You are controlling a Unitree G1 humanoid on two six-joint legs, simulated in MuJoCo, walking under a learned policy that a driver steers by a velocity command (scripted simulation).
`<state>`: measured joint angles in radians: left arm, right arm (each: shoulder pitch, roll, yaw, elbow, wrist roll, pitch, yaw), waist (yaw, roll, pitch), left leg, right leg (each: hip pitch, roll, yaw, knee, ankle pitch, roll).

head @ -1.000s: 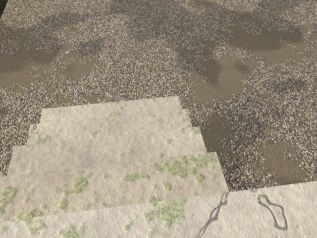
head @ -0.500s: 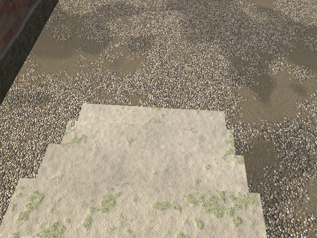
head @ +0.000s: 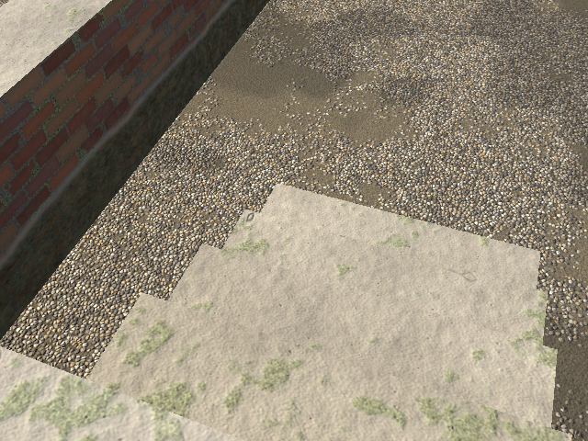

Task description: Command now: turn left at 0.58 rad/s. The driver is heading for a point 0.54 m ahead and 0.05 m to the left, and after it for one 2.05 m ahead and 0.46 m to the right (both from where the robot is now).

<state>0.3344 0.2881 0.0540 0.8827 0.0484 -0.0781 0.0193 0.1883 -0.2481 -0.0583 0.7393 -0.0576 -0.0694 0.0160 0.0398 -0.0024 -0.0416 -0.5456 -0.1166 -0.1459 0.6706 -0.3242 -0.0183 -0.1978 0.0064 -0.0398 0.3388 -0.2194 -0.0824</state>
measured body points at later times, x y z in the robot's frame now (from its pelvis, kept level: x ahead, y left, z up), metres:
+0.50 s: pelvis +0.00 +0.04 -0.01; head +0.04 +0.05 +0.44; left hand +0.02 +0.36 -0.11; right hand +0.23 -0.17 -0.11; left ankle -0.03 +0.15 -0.75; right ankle -0.03 -0.09 -0.74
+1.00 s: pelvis +0.06 +0.03 -0.01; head +0.08 +0.01 +0.43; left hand +0.06 +0.30 -0.13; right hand +0.21 -0.20 -0.15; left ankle -0.02 +0.14 -0.73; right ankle +0.10 -0.06 -0.75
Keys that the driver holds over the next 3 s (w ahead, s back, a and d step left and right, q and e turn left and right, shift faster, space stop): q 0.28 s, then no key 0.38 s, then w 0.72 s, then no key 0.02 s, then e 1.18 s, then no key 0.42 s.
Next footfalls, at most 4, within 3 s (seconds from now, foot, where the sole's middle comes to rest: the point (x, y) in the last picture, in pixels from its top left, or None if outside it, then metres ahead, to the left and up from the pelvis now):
0.44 left None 0.01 0.16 -0.79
0.96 right None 0.14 -0.06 -0.79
1.42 left None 0.33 0.23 -0.79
2.12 right None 0.28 -0.01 -0.79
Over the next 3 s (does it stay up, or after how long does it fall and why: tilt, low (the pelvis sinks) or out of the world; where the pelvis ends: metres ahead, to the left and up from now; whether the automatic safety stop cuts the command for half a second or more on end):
stays up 0.28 0.14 -0.03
